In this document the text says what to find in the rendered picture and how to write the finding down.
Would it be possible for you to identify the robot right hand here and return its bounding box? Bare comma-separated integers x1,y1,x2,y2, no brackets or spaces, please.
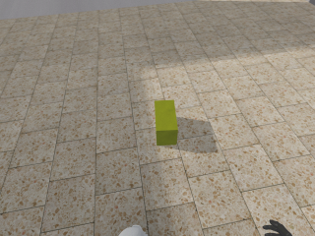
263,219,292,236

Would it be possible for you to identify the carton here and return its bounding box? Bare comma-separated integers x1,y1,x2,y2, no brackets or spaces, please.
155,99,178,146

